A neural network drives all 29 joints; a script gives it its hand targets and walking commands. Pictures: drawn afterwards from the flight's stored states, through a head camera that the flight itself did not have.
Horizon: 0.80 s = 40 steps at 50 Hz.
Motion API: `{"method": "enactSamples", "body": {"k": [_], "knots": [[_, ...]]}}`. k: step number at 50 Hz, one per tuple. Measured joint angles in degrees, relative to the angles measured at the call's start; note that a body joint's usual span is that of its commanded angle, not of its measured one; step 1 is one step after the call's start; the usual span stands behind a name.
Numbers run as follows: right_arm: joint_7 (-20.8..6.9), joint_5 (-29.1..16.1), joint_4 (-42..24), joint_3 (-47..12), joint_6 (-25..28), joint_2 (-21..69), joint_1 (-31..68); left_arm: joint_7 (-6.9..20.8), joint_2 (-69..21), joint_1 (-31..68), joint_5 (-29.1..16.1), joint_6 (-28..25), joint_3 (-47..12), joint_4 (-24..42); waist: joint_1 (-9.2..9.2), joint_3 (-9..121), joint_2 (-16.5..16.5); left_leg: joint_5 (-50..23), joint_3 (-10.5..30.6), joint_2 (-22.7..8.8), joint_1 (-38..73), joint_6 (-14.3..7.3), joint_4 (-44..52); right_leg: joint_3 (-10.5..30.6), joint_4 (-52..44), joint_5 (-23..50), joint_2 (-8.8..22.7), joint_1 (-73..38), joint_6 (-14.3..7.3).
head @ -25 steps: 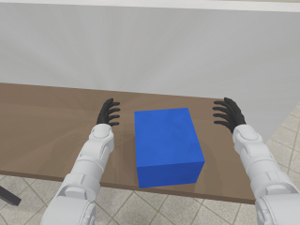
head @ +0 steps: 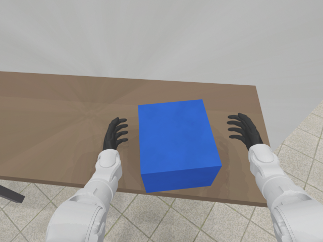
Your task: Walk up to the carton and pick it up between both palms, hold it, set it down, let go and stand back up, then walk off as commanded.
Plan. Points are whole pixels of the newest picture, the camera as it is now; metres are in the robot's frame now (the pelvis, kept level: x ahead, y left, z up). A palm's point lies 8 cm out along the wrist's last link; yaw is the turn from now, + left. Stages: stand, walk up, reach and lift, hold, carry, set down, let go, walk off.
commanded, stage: reach and lift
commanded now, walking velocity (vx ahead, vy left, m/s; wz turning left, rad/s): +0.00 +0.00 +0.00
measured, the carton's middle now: (174, 145) +0.40 -0.01 -0.04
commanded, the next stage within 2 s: none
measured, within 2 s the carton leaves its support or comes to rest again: neither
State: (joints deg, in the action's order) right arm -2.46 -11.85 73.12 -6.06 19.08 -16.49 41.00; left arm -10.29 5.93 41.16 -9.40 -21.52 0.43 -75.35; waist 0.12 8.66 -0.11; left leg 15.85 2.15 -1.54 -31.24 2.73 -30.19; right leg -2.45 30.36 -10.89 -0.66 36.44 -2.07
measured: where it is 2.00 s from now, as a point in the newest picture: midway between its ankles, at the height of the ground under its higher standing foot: outside the picture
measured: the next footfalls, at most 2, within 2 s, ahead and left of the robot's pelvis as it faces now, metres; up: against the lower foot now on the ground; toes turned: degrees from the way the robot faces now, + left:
none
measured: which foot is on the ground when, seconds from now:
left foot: down 0.00-1.00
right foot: down 0.00-1.00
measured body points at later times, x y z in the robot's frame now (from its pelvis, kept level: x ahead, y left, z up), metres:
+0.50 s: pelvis +0.00 -0.01 -0.01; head +0.08 -0.02 +0.43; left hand +0.39 +0.15 -0.02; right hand +0.41 -0.18 -0.01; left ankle -0.03 +0.15 -0.73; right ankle +0.03 -0.09 -0.73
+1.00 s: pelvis +0.00 +0.00 -0.02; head +0.10 -0.02 +0.42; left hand +0.40 +0.13 -0.02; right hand +0.41 -0.16 -0.03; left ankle -0.03 +0.15 -0.73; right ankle +0.03 -0.09 -0.73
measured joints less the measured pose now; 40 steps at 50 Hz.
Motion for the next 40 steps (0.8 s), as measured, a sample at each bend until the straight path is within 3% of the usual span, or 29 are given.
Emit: {"method": "enactSamples", "body": {"k": [8,19,32,40], "knots": [[1.2,-0.1,0.3,-1.4,5.4,1.2,0.3,0.9,0.0,0.0,-1.0,-6.0,-0.1,-0.8,0.00,2.8,0.7,0.9,0.0,0.0,-8.4,0.3,-3.8,0.0,4.1,-1.2,0.0,8.6,-0.3],[3.1,-0.1,0.8,-1.8,7.9,3.1,1.2,2.8,0.0,0.6,-0.3,-8.1,2.0,-3.1,0.00,4.6,0.8,2.0,0.0,-0.1,-8.6,0.3,-5.3,-0.1,6.2,-2.4,0.0,9.1,-0.4],[4.0,-0.1,3.1,6.8,6.3,9.7,2.3,1.4,-3.1,2.1,2.5,-8.4,4.1,-4.3,0.00,3.9,0.8,2.7,0.0,-0.1,-10.4,0.4,-7.5,-0.1,7.5,-2.6,0.0,10.5,-0.5],[5.0,3.4,3.1,10.6,6.4,10.4,2.4,-0.1,-4.9,2.1,6.1,-8.7,7.7,-3.9,0.00,3.9,0.8,3.0,0.0,-0.1,-10.4,0.4,-7.5,-0.1,7.5,-3.0,0.0,10.6,-0.5]]}}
